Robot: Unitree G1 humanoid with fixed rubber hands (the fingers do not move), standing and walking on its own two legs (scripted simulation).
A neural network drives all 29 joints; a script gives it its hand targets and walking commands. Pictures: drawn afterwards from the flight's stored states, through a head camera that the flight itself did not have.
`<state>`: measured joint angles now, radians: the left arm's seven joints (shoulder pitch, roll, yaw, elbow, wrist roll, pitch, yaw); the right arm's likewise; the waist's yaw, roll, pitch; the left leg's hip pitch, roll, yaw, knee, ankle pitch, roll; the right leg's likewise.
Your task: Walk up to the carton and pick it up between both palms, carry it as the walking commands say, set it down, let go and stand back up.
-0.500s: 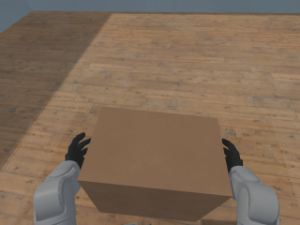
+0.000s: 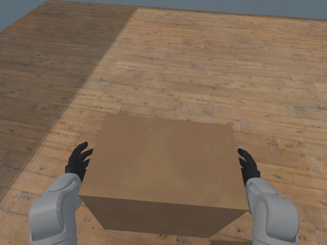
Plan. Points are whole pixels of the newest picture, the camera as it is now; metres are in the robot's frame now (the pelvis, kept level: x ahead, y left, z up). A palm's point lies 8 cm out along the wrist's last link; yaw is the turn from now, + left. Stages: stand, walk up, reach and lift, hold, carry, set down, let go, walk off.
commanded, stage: carry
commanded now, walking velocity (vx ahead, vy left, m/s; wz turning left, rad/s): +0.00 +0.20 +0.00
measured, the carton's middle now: (162, 181) +0.27 +0.02 +0.01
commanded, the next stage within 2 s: none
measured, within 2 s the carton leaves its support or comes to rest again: neither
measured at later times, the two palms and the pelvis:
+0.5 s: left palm out of the picture +0.20 +0.38 +0.07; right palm (166, 201) +0.20 +0.01 +0.06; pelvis -0.04 +0.17 +0.00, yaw +1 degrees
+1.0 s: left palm out of the picture +0.16 +0.45 +0.09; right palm (124, 228) +0.15 +0.08 +0.08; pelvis -0.09 +0.27 +0.01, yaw -1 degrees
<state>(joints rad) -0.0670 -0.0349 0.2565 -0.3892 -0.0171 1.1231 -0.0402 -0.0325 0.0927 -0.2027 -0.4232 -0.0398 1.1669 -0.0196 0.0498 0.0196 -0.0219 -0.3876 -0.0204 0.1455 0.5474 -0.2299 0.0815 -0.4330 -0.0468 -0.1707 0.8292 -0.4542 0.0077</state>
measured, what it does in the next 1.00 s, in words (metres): steps to the left: right foot, then left foot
